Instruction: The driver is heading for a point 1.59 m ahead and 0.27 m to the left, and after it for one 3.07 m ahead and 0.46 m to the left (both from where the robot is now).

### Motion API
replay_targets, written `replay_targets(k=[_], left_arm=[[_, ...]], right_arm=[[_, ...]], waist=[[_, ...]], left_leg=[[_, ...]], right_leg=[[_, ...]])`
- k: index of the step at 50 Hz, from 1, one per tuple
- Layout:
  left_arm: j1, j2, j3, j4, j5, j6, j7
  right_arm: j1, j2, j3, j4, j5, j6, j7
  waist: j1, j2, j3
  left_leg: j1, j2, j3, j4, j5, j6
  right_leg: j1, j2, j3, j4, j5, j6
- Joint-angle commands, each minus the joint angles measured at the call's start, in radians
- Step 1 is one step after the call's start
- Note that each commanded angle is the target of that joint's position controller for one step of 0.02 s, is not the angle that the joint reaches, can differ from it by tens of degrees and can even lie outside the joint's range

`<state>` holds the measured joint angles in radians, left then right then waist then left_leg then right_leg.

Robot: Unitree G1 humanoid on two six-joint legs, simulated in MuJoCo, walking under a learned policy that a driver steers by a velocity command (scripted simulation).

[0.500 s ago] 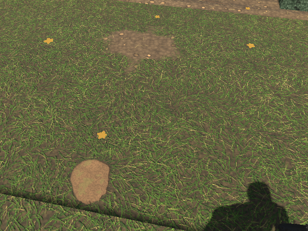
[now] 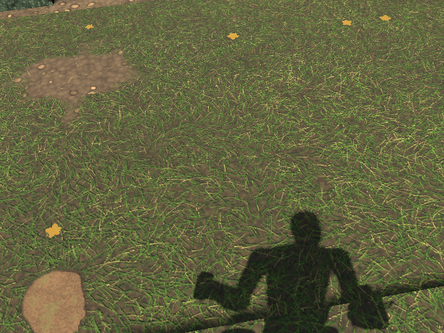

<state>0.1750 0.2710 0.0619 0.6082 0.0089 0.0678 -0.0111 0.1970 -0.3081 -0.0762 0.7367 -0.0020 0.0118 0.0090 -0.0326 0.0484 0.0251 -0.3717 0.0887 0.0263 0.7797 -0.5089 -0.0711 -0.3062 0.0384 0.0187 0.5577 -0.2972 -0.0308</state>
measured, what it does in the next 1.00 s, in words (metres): steps on the spot: left foot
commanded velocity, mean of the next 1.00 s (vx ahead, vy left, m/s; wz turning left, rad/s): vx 0.05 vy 0.00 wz -0.07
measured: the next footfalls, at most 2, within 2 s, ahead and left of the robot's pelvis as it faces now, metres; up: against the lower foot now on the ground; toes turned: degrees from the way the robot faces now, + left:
left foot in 0.24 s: +0.05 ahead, +0.14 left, +0.00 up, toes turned -1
left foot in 1.28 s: +0.31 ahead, +0.19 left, +0.00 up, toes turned -2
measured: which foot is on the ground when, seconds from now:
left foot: up 0.00-0.22, down 0.24-1.00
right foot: down 0.00-1.00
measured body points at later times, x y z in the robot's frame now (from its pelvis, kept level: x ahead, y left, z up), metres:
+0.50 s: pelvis +0.03 +0.01 +0.00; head +0.03 +0.01 +0.45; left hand +0.16 +0.26 -0.12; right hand +0.14 -0.25 -0.11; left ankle +0.01 +0.14 -0.73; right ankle +0.00 -0.11 -0.73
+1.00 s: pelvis +0.07 +0.02 -0.03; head +0.08 +0.02 +0.42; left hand +0.13 +0.28 -0.16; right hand +0.15 -0.24 -0.14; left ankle +0.01 +0.14 -0.73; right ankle +0.00 -0.11 -0.73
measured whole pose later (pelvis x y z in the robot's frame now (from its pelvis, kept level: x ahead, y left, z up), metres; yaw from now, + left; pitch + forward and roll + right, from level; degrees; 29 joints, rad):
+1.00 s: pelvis +0.07 +0.02 -0.03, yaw -1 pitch +2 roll +0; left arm 0.35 0.24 0.06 0.86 -0.03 -0.06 -0.01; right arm 0.39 -0.23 -0.06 0.69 0.03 -0.09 0.00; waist 0.01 0.00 -0.04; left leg -0.34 -0.01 -0.02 0.84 -0.54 0.03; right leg -0.31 0.02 0.07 0.83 -0.56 -0.04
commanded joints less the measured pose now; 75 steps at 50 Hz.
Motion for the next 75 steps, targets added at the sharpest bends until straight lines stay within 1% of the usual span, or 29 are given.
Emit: replay_targets(k=[1, 5, 10, 12, 13, 14, 18, 37, 40, 43, 47, 51, 52, 53, 54, 55, 57, 59, 61, 62, 63, 64, 65, 66, 67, 68, 69, 71, 75], left_arm=[[0.027, 0.128, 0.026, -0.036, 0.012, -0.034, 0.000], [-0.053, 0.106, 0.015, -0.015, 0.000, -0.033, 0.006], [-0.076, 0.073, 0.002, 0.013, -0.008, -0.027, 0.002], [-0.031, 0.057, 0.001, 0.040, 0.001, -0.035, -0.004], [0.005, 0.072, 0.008, 0.046, 0.011, -0.041, -0.010], [0.001, 0.069, 0.006, 0.049, 0.011, -0.041, -0.010], [-0.037, 0.058, 0.010, 0.059, 0.000, -0.029, -0.001], [0.033, 0.050, 0.013, 0.176, -0.011, -0.039, 0.016], [0.075, 0.073, 0.023, 0.202, -0.024, -0.035, 0.022], [0.098, 0.067, 0.017, 0.195, -0.038, -0.068, 0.025], [0.142, 0.065, 0.014, 0.192, -0.047, -0.143, 0.015], [0.264, 0.105, 0.038, 0.211, -0.040, -0.177, -0.014], [0.339, 0.129, 0.050, 0.224, -0.038, -0.179, -0.020], [0.488, 0.166, 0.063, 0.258, -0.039, -0.172, -0.025], [0.499, 0.173, 0.058, 0.266, -0.041, -0.163, -0.024], [0.457, 0.126, 0.034, 0.257, -0.049, -0.156, -0.011], [0.338, 0.094, 0.011, 0.235, -0.045, -0.123, 0.024], [0.136, 0.165, 0.024, 0.181, -0.018, -0.085, 0.053], [0.130, 0.209, 0.031, 0.178, -0.016, -0.100, 0.042], [0.106, 0.200, 0.024, 0.182, -0.028, -0.114, 0.033], [0.087, 0.154, 0.015, 0.173, -0.028, -0.126, 0.033], [0.117, 0.018, -0.015, 0.159, -0.003, -0.136, 0.034], [0.348, -0.033, -0.015, 0.159, -0.045, -0.158, 0.027], [0.330, 0.037, 0.000, 0.166, -0.077, -0.162, 0.028], [0.242, 0.051, 0.001, 0.156, -0.058, -0.151, 0.034], [0.206, 0.041, -0.001, 0.160, -0.030, -0.133, 0.044], [0.199, 0.064, 0.011, 0.159, -0.020, -0.120, 0.047], [0.184, 0.085, 0.023, 0.154, -0.021, -0.108, 0.041], [0.046, 0.053, 0.022, 0.118, -0.010, -0.112, 0.025]], right_arm=[[-0.055, -0.106, -0.023, -0.089, 0.011, -0.009, -0.008], [0.012, -0.063, -0.012, -0.060, 0.005, 0.001, -0.005], [0.013, -0.041, 0.001, -0.065, 0.006, -0.004, 0.004], [0.026, -0.075, -0.002, -0.074, -0.025, -0.007, 0.004], [0.017, -0.134, -0.017, -0.076, -0.020, -0.009, 0.005], [-0.003, -0.122, -0.020, -0.077, -0.011, -0.013, 0.009], [0.006, -0.053, -0.003, -0.085, -0.012, -0.032, 0.009], [0.046, -0.018, -0.007, -0.102, -0.003, -0.018, -0.003], [0.076, -0.030, -0.017, -0.091, 0.008, -0.009, -0.013], [0.097, -0.017, -0.008, -0.103, 0.029, -0.038, -0.020], [0.147, -0.017, -0.007, -0.125, 0.032, -0.118, -0.012], [0.203, -0.021, -0.016, -0.141, 0.030, -0.146, 0.006], [0.154, -0.017, -0.014, -0.160, 0.033, -0.148, 0.013], [0.004, -0.002, -0.002, -0.207, 0.039, -0.146, 0.016], [-0.110, 0.002, 0.008, -0.247, 0.052, -0.136, 0.006], [-0.155, 0.014, 0.015, -0.267, 0.062, -0.129, 0.004], [-0.125, 0.051, 0.040, -0.287, 0.048, -0.108, 0.014], [0.007, 0.025, 0.041, -0.252, 0.016, -0.092, 0.031], [0.264, -0.044, -0.016, -0.141, 0.028, -0.065, 0.021], [0.396, -0.088, -0.045, -0.102, 0.032, -0.053, 0.005], [0.538, -0.107, -0.056, -0.050, 0.020, -0.050, -0.006], [0.555, -0.142, -0.036, -0.041, -0.001, -0.057, -0.013], [0.446, -0.140, -0.007, -0.080, -0.011, -0.079, -0.008], [0.304, -0.097, 0.000, -0.111, 0.011, -0.097, 0.002], [0.200, -0.078, 0.002, -0.129, 0.012, -0.106, 0.013], [0.146, -0.077, 0.000, -0.123, -0.005, -0.108, 0.023], [0.125, -0.069, -0.001, -0.112, -0.017, -0.110, 0.027], [0.145, -0.024, 0.011, -0.080, -0.004, -0.122, 0.020], [0.257, -0.030, 0.010, -0.015, 0.012, -0.117, -0.006]], waist=[[0.046, -0.204, -0.120], [0.005, -0.182, -0.105], [0.003, -0.162, -0.103], [0.016, -0.086, -0.099], [0.062, 0.005, -0.060], [0.053, 0.046, -0.039], [0.025, 0.010, -0.040], [0.028, -0.051, -0.033], [0.033, -0.049, -0.019], [0.040, -0.050, 0.117], [0.041, -0.063, 0.098], [0.051, -0.089, -0.101], [0.092, -0.132, -0.156], [0.200, -0.248, -0.133], [0.220, -0.327, -0.013], [0.184, -0.212, 0.078], [0.093, -0.155, 0.130], [0.001, -0.197, 0.070], [-0.118, -0.219, -0.042], [-0.209, -0.172, -0.085], [-0.275, -0.034, -0.125], [-0.203, 0.266, -0.101], [-0.024, 0.456, -0.150], [0.030, 0.246, -0.026], [0.037, 0.082, 0.062], [0.049, -0.009, 0.069], [0.066, 0.016, 0.035], [0.068, 0.074, -0.002], [0.029, -0.008, -0.012]], left_leg=[[-0.186, -0.002, -0.076, 0.207, -0.087, -0.021], [-0.045, -0.012, -0.066, 0.089, 0.083, -0.027], [0.124, -0.030, -0.036, -0.247, 0.249, -0.008], [0.244, 0.015, -0.091, -0.328, 0.564, 0.022], [0.215, 0.022, -0.089, -0.284, 0.560, 0.052], [0.151, 0.008, -0.090, -0.289, 0.427, 0.073], [0.148, -0.012, -0.081, -0.300, 0.420, 0.057], [0.185, -0.039, -0.067, -0.272, 0.468, 0.072], [0.136, -0.080, -0.041, -0.243, 0.076, 0.105], [0.006, -0.056, -0.111, -0.239, -0.200, 0.160], [-0.036, -0.037, -0.190, -0.115, -0.042, 0.214], [-0.056, -0.083, -0.156, 0.149, 0.450, 0.213], [-0.167, -0.126, -0.096, 0.277, 0.581, 0.188], [-0.502, -0.160, -0.036, 0.553, 0.349, 0.138], [-0.802, -0.145, -0.082, 0.665, -0.178, 0.134], [-0.950, -0.070, -0.147, 0.689, -0.210, 0.131], [-0.861, 0.019, -0.152, 0.520, -0.163, 0.110], [-0.237, -0.010, -0.031, 0.162, 0.111, 0.101], [0.314, -0.139, 0.094, 0.141, 0.354, 0.088], [0.411, -0.158, 0.107, 0.072, 0.304, 0.091], [0.496, -0.142, 0.046, -0.012, 0.244, 0.097], [0.428, 0.062, -0.375, -0.167, 0.108, 0.163], [0.424, 0.229, -0.999, -0.585, -0.096, 0.277], [0.323, 0.274, -1.052, -0.655, -0.274, 0.301], [0.157, 0.256, -0.857, -0.605, -0.189, 0.310], [0.040, 0.203, -0.688, -0.566, -0.073, 0.294], [-0.002, 0.139, -0.546, -0.545, -0.004, 0.279], [0.041, 0.094, -0.418, -0.582, 0.141, 0.269], [0.260, 0.113, -0.341, -0.617, 0.392, 0.268]], right_leg=[[0.228, -0.299, 0.308, -0.183, 0.506, -0.236], [0.151, -0.216, 0.178, -0.153, 0.631, -0.178], [0.133, -0.201, 0.203, -0.140, 0.446, -0.154], [0.073, -0.132, 0.182, -0.124, 0.159, -0.063], [0.047, -0.076, 0.144, -0.126, 0.062, -0.033], [0.070, -0.053, 0.113, -0.123, 0.042, -0.010], [0.090, -0.054, 0.101, -0.074, 0.158, -0.005], [0.102, -0.061, 0.092, -0.055, 0.246, 0.016], [0.058, -0.026, 0.063, -0.031, -0.162, -0.023], [-0.078, -0.057, 0.121, -0.029, -0.439, -0.080], [-0.118, -0.088, 0.209, 0.076, -0.279, -0.141], [-0.005, -0.083, 0.262, 0.234, 0.167, -0.175], [0.143, -0.109, 0.321, 0.179, 0.269, -0.212], [0.389, -0.242, 0.556, -0.020, 0.311, -0.312], [0.489, -0.389, 0.798, -0.104, 0.352, -0.383], [0.511, -0.410, 0.780, -0.048, 0.324, -0.337], [0.305, -0.388, 0.613, -0.075, 0.227, -0.208], [-0.146, -0.240, 0.332, -0.189, 0.071, -0.113], [-0.335, -0.169, 0.189, -0.159, 0.141, -0.076], [-0.273, -0.125, 0.112, 0.014, 0.306, -0.042], [-0.267, -0.075, 0.069, 0.319, 0.345, 0.002], [-0.390, 0.055, 0.105, 0.814, -0.270, 0.043], [-0.481, 0.124, 0.253, 0.967, -0.291, 0.009], [-0.554, 0.051, 0.188, 0.998, -0.149, 0.011], [-0.515, -0.026, 0.124, 0.921, -0.026, -0.003], [-0.425, -0.074, 0.106, 0.868, 0.047, -0.009], [-0.364, -0.108, 0.113, 0.794, 0.084, -0.018], [-0.319, -0.142, 0.120, 0.661, 0.141, -0.030], [-0.464, -0.152, 0.109, 0.425, 0.229, -0.034]])
Keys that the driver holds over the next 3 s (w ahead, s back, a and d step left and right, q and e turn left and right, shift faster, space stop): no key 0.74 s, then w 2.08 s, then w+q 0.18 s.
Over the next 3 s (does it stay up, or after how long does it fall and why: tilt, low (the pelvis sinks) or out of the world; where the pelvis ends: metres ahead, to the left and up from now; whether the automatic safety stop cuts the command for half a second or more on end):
stays up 1.10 0.05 -0.16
